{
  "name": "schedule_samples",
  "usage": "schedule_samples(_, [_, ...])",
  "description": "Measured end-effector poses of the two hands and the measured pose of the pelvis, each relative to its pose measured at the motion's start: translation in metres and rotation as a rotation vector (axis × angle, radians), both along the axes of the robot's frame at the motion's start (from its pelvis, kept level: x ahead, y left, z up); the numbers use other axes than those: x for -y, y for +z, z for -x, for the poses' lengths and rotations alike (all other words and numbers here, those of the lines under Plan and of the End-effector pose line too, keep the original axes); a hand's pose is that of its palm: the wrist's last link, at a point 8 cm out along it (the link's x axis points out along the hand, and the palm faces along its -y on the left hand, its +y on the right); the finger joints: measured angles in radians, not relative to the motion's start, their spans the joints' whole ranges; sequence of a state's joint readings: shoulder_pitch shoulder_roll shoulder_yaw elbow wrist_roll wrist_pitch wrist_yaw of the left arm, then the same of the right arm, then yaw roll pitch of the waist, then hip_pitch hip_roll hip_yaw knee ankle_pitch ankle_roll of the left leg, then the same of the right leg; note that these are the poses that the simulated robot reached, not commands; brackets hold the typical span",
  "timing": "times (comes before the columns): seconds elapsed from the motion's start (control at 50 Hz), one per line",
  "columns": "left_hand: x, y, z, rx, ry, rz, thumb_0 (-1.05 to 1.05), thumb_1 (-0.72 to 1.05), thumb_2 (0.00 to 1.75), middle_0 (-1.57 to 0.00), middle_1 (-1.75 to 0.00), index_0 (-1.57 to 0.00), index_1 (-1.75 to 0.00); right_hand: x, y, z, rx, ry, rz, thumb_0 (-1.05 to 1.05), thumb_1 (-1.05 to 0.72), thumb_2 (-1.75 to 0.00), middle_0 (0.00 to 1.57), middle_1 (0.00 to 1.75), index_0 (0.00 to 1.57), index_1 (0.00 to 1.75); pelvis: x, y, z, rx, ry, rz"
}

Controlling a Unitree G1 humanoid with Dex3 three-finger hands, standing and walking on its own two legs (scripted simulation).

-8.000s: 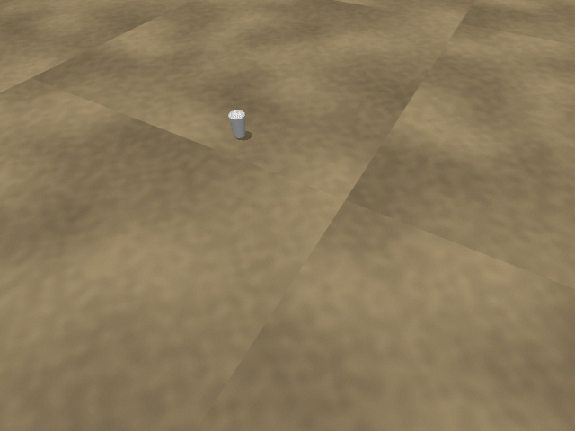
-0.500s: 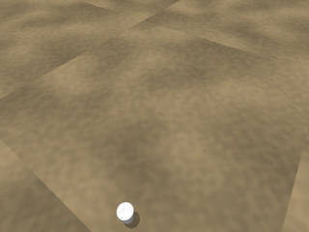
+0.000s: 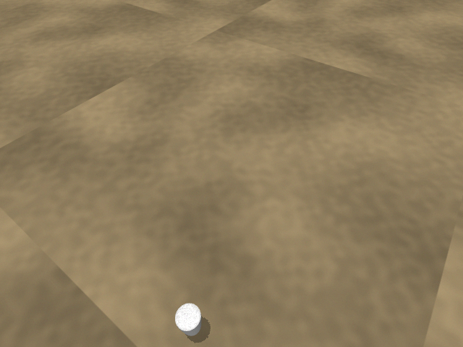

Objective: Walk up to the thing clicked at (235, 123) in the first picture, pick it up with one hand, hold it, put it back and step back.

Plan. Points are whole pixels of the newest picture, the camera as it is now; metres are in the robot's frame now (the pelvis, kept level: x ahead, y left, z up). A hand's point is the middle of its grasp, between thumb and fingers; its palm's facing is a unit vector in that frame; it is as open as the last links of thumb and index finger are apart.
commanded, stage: stand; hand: left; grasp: from the side
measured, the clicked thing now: (190, 321) +0.35 +0.19 -0.72
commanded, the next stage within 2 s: go down in 0.34 s
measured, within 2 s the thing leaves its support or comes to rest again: neither
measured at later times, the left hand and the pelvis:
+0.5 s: hand out of the picture +0.08 +0.25 -0.16, palm faces +0.02 -0.94 -0.34, open 7.5 cm; pelvis +0.00 +0.00 +0.00, yaw +0 degrees
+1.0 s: hand out of the picture +0.13 +0.29 -0.22, palm faces +0.10 -0.95 -0.31, open 16.3 cm; pelvis -0.03 +0.01 -0.09, yaw -1 degrees
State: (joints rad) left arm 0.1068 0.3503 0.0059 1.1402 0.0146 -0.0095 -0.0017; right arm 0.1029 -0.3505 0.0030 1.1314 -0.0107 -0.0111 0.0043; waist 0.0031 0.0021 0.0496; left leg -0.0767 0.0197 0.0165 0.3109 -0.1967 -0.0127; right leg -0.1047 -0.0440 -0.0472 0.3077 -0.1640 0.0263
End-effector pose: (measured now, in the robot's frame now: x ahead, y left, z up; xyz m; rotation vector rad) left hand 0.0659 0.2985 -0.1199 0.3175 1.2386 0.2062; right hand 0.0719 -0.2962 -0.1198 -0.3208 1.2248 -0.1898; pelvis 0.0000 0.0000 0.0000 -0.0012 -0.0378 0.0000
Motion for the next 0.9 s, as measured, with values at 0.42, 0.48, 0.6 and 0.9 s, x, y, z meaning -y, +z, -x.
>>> schedule_samples(0.42, [-0.001, -0.001, 0.002, -0.003, 0.000, 0.003, 0.00, 0.90, 0.90, -0.20, -0.30, -0.20, -0.30, 0.000, 0.001, 0.005, -0.006, -0.002, 0.007, 0.00, -0.90, -0.90, 0.20, 0.30, 0.20, 0.30, -0.002, 0.000, 0.000, 0.003, 0.000, 0.001])
schedule_samples(0.48, [-0.001, -0.001, 0.000, 0.015, 0.011, 0.003, 0.00, 0.89, 0.89, -0.21, -0.29, -0.20, -0.29, -0.001, 0.001, 0.004, 0.011, -0.011, 0.006, 0.00, -0.91, -0.90, 0.20, 0.30, 0.20, 0.30, -0.002, -0.001, 0.001, -0.008, 0.001, 0.000])
schedule_samples(0.6, [0.001, -0.009, -0.046, 0.120, 0.037, 0.021, 0.01, 0.71, 0.70, -0.14, -0.17, -0.13, -0.17, -0.021, -0.003, -0.003, 0.129, -0.004, -0.022, 0.00, -0.96, -0.91, 0.20, 0.30, 0.20, 0.30, 0.001, -0.011, 0.016, -0.091, 0.004, 0.003])
schedule_samples(0.9, [-0.033, -0.054, -0.058, 0.209, 0.036, 0.020, 0.00, -0.09, 0.17, -0.05, -0.09, -0.06, -0.09, -0.036, -0.048, -0.005, 0.225, -0.017, -0.041, 0.01, -0.94, -0.91, 0.20, 0.30, 0.20, 0.30, -0.004, -0.072, 0.024, -0.285, -0.013, 0.014])
